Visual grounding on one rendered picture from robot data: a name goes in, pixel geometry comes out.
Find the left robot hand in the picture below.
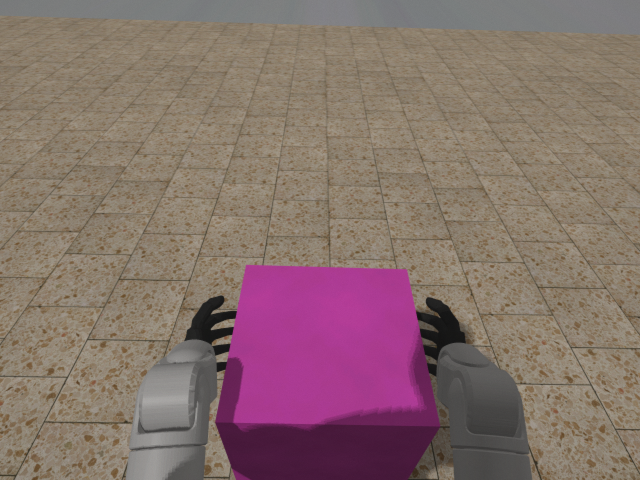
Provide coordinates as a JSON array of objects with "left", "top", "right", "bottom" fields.
[{"left": 184, "top": 296, "right": 237, "bottom": 372}]

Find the carton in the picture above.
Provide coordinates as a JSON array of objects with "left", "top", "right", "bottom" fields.
[{"left": 215, "top": 265, "right": 440, "bottom": 480}]

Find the robot right forearm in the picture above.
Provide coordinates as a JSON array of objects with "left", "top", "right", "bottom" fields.
[{"left": 436, "top": 343, "right": 532, "bottom": 480}]

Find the right robot hand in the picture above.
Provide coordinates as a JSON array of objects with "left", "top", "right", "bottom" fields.
[{"left": 416, "top": 297, "right": 466, "bottom": 376}]

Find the robot left forearm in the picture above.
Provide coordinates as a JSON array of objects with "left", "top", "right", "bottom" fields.
[{"left": 125, "top": 339, "right": 217, "bottom": 480}]

